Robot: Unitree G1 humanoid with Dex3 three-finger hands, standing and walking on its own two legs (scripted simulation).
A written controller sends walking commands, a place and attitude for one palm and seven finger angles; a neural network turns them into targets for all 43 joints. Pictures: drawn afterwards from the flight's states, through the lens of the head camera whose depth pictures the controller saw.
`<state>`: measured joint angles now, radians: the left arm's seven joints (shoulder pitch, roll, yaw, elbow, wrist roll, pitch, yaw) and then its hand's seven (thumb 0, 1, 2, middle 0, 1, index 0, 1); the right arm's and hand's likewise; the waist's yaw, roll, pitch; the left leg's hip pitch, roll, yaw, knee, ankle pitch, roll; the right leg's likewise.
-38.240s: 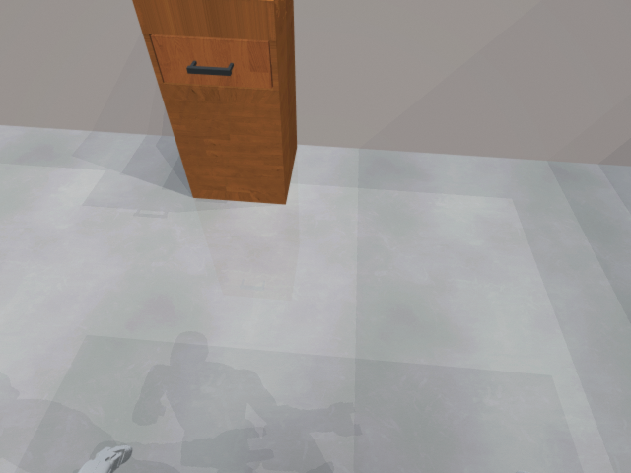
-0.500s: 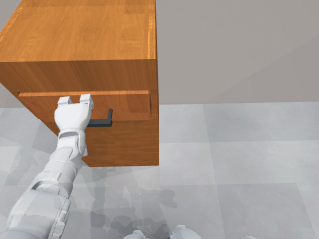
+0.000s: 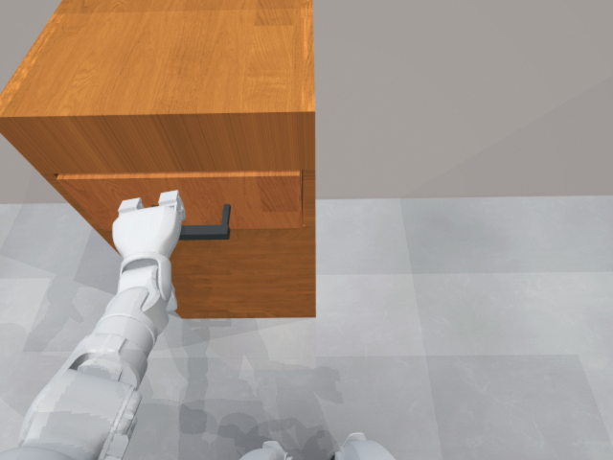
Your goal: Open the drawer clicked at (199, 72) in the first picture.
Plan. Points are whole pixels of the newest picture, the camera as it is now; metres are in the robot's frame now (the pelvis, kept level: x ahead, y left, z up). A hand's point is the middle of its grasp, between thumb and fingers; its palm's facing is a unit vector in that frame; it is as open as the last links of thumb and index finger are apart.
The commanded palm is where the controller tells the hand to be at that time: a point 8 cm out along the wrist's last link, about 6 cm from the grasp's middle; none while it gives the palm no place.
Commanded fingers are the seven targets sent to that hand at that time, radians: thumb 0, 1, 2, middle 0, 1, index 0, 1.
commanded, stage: re-aim the fingers above the handle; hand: left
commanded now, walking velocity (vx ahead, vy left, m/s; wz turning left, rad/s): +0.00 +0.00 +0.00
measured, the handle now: (188, 222) +0.49 +0.21 -0.08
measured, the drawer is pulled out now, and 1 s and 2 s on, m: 0.01 0.01 0.01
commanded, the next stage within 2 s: lower the fingers behind the handle in 0.42 s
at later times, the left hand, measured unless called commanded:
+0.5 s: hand (168, 260) +0.40 +0.21 -0.03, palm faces -0.19 -0.07 -0.98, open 13.9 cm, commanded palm +0.40 +0.18 +0.04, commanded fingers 0.00 -0.50 0.30 -0.30 -1.20 -0.30 -1.20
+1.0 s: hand (199, 249) +0.42 +0.17 -0.04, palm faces -0.10 -0.04 -0.99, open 14.0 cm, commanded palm +0.40 +0.17 +0.00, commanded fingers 0.00 -0.50 0.30 -0.30 -1.20 -0.30 -1.20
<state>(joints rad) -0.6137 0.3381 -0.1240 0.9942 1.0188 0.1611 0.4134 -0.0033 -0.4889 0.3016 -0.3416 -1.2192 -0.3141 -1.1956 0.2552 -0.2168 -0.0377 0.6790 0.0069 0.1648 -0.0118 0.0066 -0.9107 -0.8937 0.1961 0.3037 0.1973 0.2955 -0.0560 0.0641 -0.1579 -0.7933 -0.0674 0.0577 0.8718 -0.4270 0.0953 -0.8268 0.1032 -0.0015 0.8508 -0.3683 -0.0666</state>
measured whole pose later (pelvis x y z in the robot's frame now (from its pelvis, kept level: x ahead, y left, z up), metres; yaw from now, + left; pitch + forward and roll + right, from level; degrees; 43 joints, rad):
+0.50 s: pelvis +0.00 +0.01 +0.00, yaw +1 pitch +19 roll -2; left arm -0.58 0.32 -0.22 0.91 0.97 0.11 0.33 -0.01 -0.49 0.30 -0.32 -1.20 -0.32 -1.20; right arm 0.30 -0.22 -0.05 0.71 0.01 0.14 -0.03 0.01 -0.91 -0.89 0.20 0.30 0.20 0.30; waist -0.04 0.07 -0.16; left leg -0.78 -0.08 0.03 0.87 -0.42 0.11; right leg -0.80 0.09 -0.02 0.84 -0.37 -0.05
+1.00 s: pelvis +0.00 -0.01 -0.01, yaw +1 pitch +21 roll -1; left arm -0.65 0.30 -0.20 0.99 1.08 0.02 0.42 0.00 -0.49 0.30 -0.30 -1.19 -0.30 -1.18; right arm 0.29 -0.20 -0.04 0.73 -0.01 0.11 -0.04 0.01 -0.91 -0.89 0.20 0.30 0.20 0.30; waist -0.07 0.04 -0.20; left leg -0.87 -0.07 0.03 0.96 -0.45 0.09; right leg -0.89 0.10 -0.04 0.92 -0.40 -0.08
